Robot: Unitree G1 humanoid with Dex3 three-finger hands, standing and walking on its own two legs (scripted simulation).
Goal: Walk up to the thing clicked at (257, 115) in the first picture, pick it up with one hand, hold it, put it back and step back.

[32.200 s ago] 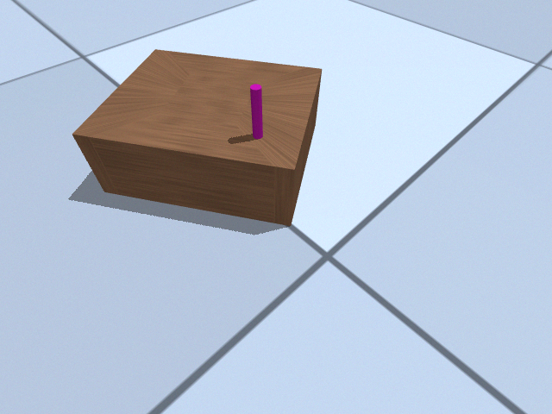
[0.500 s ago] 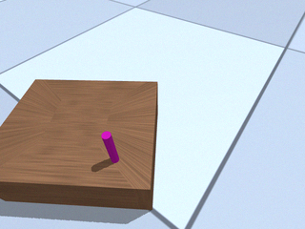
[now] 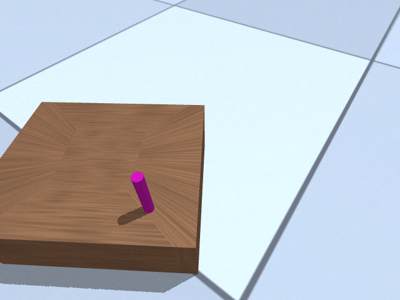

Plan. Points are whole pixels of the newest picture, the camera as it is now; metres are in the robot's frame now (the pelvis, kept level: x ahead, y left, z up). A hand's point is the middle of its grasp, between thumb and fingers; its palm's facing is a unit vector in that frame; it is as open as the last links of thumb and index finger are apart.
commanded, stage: stand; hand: left
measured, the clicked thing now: (143, 194) +0.51 +0.23 -0.31
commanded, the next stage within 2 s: step back in 0.38 s
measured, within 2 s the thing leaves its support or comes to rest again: neither
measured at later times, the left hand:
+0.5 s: hand out of the picture +0.08 +0.27 -0.16, palm faces -0.01 -0.93 -0.36, open 7.4 cm
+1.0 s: hand out of the picture +0.02 +0.31 -0.18, palm faces -0.13 -0.92 -0.37, open 7.4 cm
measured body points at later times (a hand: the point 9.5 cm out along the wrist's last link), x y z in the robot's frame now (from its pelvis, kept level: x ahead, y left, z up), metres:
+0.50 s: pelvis -0.02 +0.01 -0.01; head +0.02 +0.00 +0.44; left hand +0.08 +0.32 -0.13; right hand +0.06 -0.30 -0.14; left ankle -0.04 +0.14 -0.75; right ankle +0.01 -0.12 -0.75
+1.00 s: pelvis -0.11 +0.05 -0.02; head -0.03 +0.06 +0.42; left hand +0.03 +0.35 -0.15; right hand -0.06 -0.27 -0.13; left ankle -0.09 +0.16 -0.75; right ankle -0.16 -0.08 -0.70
